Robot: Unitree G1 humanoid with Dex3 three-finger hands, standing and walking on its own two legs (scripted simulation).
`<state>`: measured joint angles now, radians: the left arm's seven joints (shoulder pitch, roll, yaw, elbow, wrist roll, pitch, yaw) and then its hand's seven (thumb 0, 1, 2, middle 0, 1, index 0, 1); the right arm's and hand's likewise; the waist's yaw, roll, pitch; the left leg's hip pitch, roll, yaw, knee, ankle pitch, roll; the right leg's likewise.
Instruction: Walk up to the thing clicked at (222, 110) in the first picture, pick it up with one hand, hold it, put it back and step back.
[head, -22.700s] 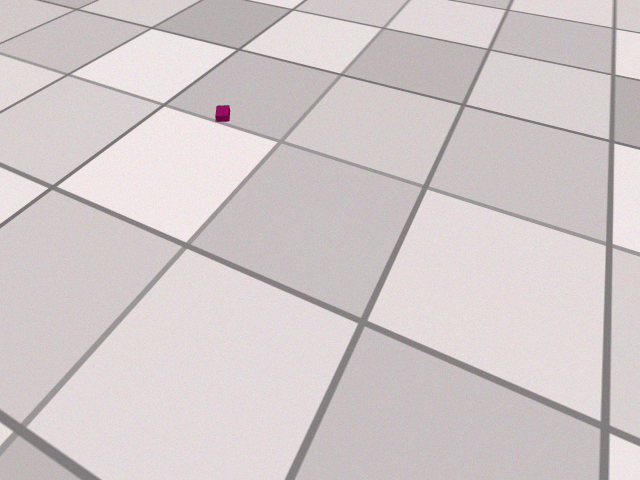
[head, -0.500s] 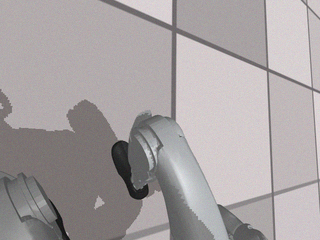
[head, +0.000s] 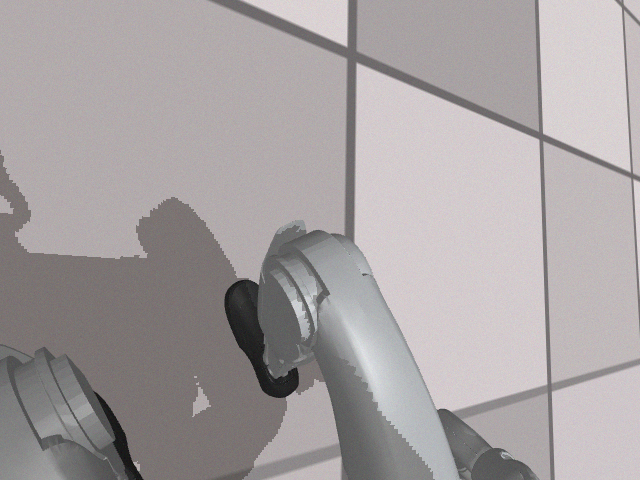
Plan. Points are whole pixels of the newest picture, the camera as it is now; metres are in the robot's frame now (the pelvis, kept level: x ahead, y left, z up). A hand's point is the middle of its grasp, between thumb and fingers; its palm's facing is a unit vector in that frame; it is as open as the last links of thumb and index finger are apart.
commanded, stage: settle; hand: left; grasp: from above
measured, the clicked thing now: out of the picture +0.49 +0.35 -0.29
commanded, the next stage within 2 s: lift in 0.72 s
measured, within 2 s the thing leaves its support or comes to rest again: leaves its support in 0.06 s
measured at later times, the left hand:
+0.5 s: hand out of the picture +0.47 +0.37 -0.18, palm faces -0.42 -0.14 -0.90, open 9.7 cm
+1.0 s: hand out of the picture +0.46 +0.36 -0.12, palm faces -0.44 -0.15 -0.89, open 9.7 cm
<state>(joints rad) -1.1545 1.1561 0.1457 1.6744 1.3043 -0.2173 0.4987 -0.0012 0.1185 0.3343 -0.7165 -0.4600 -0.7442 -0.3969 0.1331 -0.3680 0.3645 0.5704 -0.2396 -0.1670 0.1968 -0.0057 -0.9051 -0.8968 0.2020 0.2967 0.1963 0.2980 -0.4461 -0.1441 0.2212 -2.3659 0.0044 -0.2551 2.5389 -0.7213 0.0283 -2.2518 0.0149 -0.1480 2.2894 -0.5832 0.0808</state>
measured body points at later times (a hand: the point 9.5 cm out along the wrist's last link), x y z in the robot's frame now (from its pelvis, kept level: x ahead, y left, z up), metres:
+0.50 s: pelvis +0.01 +0.00 +0.01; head +0.26 +0.14 +0.36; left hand +0.49 +0.37 -0.13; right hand +0.08 -0.27 -0.04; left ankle +0.06 +0.12 -0.28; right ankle +0.14 -0.13 -0.28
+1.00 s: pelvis +0.00 -0.01 +0.03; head +0.24 +0.10 +0.39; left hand +0.48 +0.36 -0.07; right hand +0.07 -0.28 -0.05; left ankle +0.06 +0.12 -0.28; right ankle +0.14 -0.13 -0.28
